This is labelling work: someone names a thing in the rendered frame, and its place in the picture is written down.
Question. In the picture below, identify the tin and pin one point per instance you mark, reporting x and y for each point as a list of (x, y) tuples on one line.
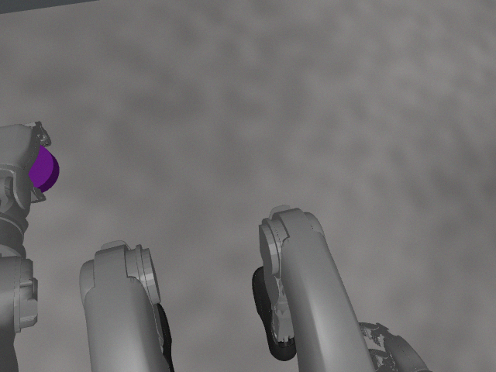
[(45, 171)]

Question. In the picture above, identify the left robot hand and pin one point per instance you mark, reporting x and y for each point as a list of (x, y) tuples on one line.
[(20, 146)]

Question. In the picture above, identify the right robot foot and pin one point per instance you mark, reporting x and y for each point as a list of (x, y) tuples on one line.
[(279, 350)]

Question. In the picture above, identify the left robot foot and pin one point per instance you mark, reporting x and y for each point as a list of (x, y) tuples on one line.
[(167, 339)]

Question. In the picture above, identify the right robot hand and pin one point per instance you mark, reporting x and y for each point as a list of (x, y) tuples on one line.
[(399, 355)]

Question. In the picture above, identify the left robot arm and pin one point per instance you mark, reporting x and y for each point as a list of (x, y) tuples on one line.
[(18, 287)]

